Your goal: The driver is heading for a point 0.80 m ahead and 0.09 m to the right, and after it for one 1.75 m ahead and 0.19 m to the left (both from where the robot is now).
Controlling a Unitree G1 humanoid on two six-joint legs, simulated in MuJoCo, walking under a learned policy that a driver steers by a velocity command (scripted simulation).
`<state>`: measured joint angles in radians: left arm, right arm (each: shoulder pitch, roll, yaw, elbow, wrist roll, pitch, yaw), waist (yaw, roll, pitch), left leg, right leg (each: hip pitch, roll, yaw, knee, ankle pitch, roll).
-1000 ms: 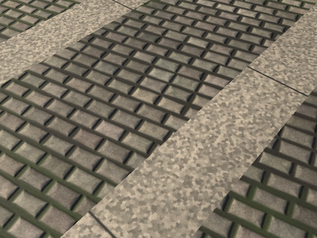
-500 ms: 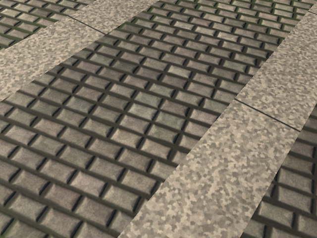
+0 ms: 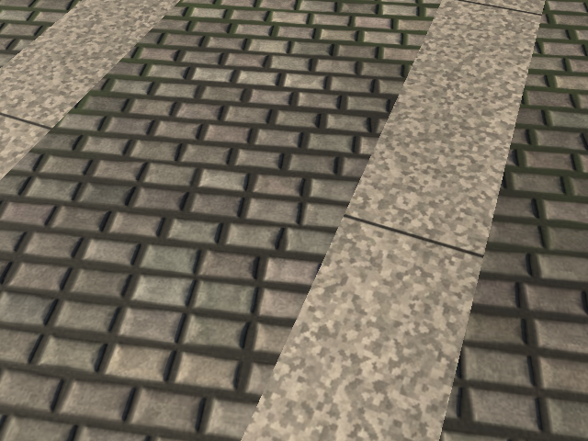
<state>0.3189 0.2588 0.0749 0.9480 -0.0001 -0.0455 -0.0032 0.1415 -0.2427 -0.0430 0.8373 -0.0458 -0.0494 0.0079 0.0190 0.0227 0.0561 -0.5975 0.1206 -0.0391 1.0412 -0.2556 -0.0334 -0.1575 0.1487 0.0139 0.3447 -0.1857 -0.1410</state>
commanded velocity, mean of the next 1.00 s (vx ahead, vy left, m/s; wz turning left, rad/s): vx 0.50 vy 0.00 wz -0.46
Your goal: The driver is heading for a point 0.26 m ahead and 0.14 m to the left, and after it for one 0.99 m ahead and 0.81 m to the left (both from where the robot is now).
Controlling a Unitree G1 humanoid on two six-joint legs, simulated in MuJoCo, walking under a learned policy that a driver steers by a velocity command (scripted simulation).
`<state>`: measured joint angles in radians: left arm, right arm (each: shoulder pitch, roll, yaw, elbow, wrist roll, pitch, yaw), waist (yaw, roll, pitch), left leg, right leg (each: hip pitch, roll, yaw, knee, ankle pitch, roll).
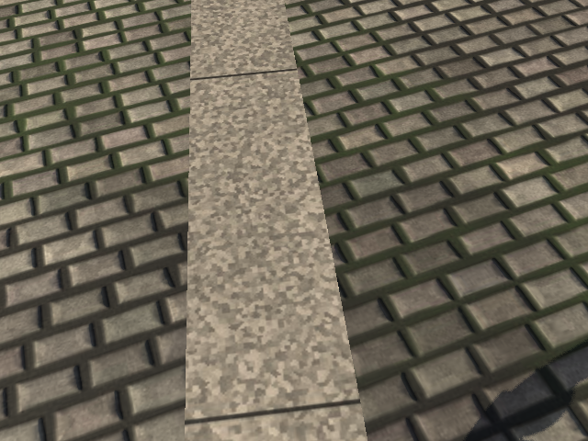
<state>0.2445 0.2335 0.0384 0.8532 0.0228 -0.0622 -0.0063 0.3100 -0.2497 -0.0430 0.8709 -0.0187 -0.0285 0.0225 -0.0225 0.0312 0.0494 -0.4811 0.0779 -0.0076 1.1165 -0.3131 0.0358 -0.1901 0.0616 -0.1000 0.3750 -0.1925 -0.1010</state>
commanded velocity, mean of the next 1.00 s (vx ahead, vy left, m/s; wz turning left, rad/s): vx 0.18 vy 0.00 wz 0.49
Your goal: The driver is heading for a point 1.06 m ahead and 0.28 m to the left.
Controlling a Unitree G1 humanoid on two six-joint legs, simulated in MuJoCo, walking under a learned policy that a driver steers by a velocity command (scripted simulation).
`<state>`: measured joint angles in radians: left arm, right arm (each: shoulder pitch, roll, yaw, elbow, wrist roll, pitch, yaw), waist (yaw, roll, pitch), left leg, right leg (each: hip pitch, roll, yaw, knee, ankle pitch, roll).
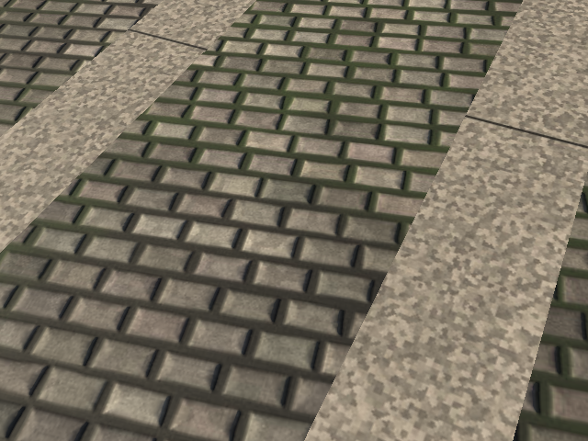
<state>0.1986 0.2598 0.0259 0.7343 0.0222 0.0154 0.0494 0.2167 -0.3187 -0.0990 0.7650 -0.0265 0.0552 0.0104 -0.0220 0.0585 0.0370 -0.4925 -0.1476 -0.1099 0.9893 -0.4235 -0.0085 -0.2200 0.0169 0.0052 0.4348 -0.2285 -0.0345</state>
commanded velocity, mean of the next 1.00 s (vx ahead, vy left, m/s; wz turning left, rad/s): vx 0.14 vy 0.00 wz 0.52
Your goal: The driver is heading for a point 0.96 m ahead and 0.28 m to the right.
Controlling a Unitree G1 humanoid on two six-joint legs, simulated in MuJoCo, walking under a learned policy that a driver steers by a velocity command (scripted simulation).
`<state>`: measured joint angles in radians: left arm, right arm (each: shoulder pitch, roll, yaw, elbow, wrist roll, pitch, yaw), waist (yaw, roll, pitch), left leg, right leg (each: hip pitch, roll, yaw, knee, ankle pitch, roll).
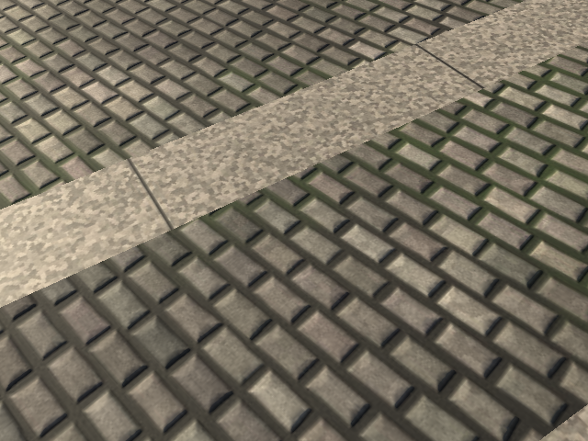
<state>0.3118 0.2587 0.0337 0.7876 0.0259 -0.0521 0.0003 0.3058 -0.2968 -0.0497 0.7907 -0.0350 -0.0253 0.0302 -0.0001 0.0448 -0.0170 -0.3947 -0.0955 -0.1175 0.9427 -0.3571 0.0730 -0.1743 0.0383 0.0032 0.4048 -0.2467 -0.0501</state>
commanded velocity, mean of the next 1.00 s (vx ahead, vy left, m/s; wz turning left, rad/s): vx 0.48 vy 0.00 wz -0.23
